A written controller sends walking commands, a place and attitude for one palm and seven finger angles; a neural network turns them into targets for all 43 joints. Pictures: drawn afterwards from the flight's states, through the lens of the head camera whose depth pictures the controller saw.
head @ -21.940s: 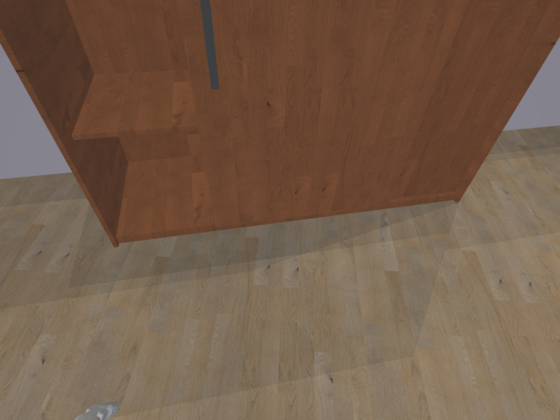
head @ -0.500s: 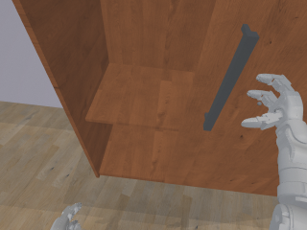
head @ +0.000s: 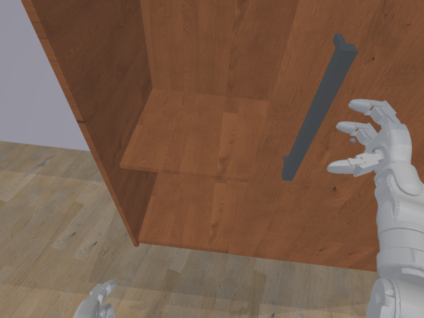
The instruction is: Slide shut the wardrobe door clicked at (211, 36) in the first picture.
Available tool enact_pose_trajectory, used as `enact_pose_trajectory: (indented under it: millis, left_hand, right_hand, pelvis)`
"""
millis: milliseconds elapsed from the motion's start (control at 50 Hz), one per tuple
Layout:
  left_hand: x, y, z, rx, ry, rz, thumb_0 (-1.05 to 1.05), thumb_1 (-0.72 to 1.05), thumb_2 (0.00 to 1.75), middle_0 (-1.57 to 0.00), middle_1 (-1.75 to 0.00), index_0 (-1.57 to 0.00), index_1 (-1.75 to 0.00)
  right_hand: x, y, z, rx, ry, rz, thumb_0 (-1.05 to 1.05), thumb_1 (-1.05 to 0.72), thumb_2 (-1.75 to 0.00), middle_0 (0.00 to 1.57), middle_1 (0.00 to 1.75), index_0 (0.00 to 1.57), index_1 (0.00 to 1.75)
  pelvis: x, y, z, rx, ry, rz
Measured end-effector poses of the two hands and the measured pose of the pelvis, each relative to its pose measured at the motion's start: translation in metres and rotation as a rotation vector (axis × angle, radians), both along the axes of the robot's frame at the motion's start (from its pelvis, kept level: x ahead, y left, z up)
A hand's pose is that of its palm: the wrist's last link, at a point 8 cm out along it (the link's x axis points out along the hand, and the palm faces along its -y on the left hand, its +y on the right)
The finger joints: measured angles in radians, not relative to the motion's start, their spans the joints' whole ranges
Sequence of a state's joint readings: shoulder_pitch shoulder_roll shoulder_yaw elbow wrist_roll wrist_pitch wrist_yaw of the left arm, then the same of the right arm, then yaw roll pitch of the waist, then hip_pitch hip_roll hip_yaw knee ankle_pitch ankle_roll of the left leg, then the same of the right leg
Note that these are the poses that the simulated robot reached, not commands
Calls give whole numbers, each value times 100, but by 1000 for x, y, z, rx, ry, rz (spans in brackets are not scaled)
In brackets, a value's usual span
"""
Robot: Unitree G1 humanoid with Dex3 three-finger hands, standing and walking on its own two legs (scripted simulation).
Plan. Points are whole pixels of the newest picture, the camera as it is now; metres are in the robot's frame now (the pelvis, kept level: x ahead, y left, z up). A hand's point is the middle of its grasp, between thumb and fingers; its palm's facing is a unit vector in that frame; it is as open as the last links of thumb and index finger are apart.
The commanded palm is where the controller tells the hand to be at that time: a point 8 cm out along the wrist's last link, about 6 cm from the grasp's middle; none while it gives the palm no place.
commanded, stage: move the hooked fingers beside the handle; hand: right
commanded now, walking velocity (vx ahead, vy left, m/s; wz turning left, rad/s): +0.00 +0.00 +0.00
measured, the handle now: (308, 120) +0.47 -0.14 +0.14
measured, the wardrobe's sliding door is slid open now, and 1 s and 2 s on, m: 0.43 0.43 0.43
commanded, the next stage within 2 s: feel for the door with the fingertips in 0.02 s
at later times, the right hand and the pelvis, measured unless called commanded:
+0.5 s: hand (330, 136) +0.43 -0.17 +0.15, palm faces +0.04 +1.00 -0.01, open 14.0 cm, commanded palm +0.39 -0.22 +0.15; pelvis +0.00 +0.00 +0.00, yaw +0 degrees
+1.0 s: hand (342, 131) +0.43 -0.19 +0.16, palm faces +0.06 +1.00 -0.01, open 13.7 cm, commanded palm +0.41 -0.23 +0.15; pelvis -0.01 +0.00 +0.00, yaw -1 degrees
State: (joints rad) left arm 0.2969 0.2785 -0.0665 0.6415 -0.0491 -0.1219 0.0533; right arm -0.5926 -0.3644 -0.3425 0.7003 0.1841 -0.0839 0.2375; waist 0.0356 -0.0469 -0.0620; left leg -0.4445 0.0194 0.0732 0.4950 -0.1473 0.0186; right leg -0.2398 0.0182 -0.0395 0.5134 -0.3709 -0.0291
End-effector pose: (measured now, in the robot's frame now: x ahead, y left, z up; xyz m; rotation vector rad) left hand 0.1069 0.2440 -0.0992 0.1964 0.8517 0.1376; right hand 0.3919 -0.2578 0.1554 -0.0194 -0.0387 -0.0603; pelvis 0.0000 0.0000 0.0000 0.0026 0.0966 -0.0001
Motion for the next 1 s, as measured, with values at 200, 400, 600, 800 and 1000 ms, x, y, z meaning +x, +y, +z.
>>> enact_pose_trajectory:
  millis: [200,400,600,800,1000]
  left_hand:
    - [-11,9,-2,23,43,7,1,90,90,-20,-30,-20,-30]
    - [0,7,-2,7,9,3,1,90,90,-20,-30,-20,-30]
    - [3,1,-1,-22,-8,9,1,90,90,-20,-30,-20,-30]
    - [-3,8,-2,11,25,0,1,90,90,-20,-30,-20,-30]
    - [-22,12,-6,25,71,12,1,90,90,-20,-30,-20,-30]
  right_hand:
    - [-6,-12,4,-18,-9,-6,-1,50,-30,30,120,30,120]
    - [10,31,-5,14,23,46,-1,50,-30,30,120,30,120]
    - [5,30,1,-11,-19,-7,-1,50,-30,31,120,30,120]
    - [7,16,2,-5,15,-12,-1,50,-30,30,120,30,120]
    - [16,17,5,12,2,1,-1,50,-30,37,125,34,123]
  pelvis:
    - [-1,2,1,3,-1,-12]
    - [-1,2,0,-1,11,-10]
    - [0,5,1,-2,-2,7]
    - [-5,6,1,-1,3,-12]
    - [-9,3,-1,-2,16,-18]
